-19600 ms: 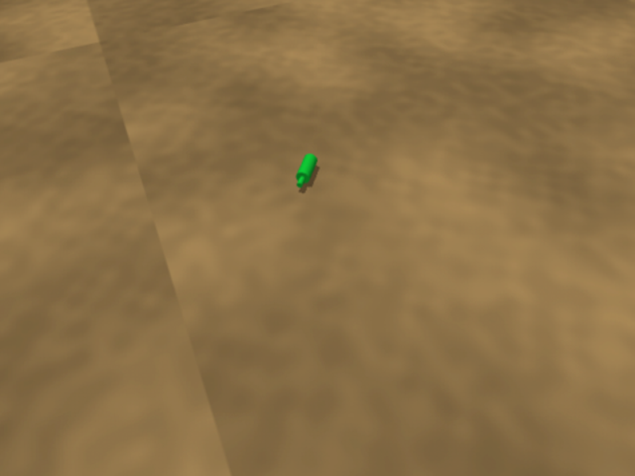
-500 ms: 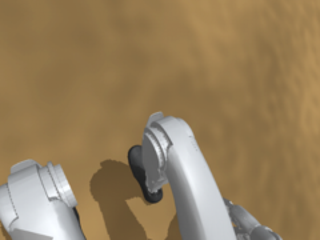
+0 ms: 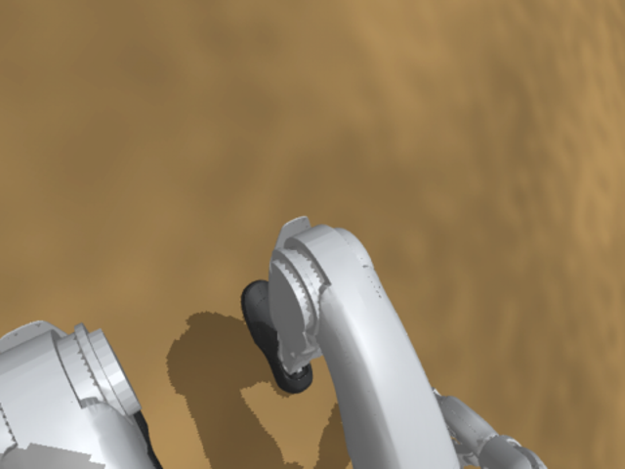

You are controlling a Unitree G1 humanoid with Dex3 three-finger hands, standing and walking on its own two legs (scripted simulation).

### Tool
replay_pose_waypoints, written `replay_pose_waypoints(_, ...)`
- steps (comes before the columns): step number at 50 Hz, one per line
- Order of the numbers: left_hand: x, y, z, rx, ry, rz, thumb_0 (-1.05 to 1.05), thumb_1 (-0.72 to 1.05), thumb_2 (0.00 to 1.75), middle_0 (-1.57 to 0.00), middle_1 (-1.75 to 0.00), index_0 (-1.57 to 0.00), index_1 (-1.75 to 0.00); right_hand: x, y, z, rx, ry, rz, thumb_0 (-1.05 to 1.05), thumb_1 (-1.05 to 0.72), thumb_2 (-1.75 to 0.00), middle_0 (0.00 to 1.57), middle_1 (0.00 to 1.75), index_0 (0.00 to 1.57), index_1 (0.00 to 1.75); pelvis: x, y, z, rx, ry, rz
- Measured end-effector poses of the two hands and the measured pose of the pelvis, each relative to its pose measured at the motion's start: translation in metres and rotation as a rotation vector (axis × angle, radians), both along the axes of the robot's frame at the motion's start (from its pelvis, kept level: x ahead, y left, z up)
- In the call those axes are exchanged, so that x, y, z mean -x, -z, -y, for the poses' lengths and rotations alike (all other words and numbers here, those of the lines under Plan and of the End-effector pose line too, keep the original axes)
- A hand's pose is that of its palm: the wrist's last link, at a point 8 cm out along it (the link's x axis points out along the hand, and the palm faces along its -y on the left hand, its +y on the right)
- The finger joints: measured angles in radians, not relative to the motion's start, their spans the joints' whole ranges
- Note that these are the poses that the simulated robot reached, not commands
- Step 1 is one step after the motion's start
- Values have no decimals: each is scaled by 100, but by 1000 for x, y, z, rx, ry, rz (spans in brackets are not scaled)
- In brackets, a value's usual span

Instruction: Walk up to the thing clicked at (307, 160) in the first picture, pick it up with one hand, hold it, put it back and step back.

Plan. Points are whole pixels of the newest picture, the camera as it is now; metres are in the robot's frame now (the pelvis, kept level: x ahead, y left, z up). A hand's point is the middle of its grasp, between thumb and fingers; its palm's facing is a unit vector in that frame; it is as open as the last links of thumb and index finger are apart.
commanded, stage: close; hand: left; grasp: from above
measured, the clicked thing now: out of the picture +0.49 +0.35 -0.27
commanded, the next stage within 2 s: settle in 1.32 s
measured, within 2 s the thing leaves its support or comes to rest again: leaves its support in 1.84 s
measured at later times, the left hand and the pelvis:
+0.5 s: hand out of the picture +0.47 +0.32 -0.24, palm faces -0.46 -0.11 -0.88, open 11.4 cm; pelvis +0.00 +0.00 +0.00, yaw +0 degrees
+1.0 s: hand out of the picture +0.47 +0.32 -0.24, palm faces -0.45 -0.10 -0.89, open 10.0 cm; pelvis +0.00 +0.00 +0.01, yaw -1 degrees
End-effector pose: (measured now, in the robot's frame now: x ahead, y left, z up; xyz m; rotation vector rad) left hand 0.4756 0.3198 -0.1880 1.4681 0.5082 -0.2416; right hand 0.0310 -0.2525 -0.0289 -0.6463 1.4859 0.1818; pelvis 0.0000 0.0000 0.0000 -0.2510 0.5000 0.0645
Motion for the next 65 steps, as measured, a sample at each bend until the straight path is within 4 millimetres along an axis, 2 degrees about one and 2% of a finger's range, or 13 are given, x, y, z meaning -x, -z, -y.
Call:
replay_pose_waypoints(15,-1,-2,-5,1,-7,-3,0,-29,101,-20,-105,-22,-104,2,-9,8,36,3,-18,0,-90,-89,20,30,20,30,1,-3,0,6,4,-2)
replay_pose_waypoints(24,4,-3,-5,9,8,-2,0,-17,93,-26,-103,-30,-100,-1,-10,6,36,-15,-8,0,-90,-89,20,30,20,30,2,-4,0,9,1,5)
replay_pose_waypoints(38,-1,-5,-6,-3,-5,7,0,1,81,-37,-99,-43,-93,-6,-9,1,27,-16,16,0,-90,-89,20,30,20,30,2,-6,-3,14,3,-3)
replay_pose_waypoints(51,-2,-8,-7,-3,-5,3,0,5,68,-43,-93,-48,-84,3,-7,-2,20,-4,1,0,-90,-89,20,30,20,30,4,-5,-2,13,4,4)
replay_pose_waypoints(65,-4,-10,-7,-4,2,6,-2,6,60,-51,-84,-56,-75,2,-10,0,36,-6,5,0,-90,-89,20,30,20,30,5,-6,-3,16,6,2)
